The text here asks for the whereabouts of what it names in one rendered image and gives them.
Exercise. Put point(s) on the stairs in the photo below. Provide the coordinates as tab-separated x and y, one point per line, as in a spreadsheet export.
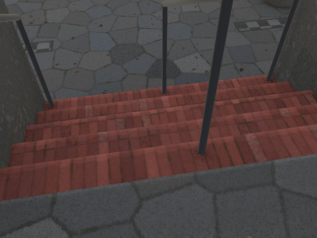
118	137

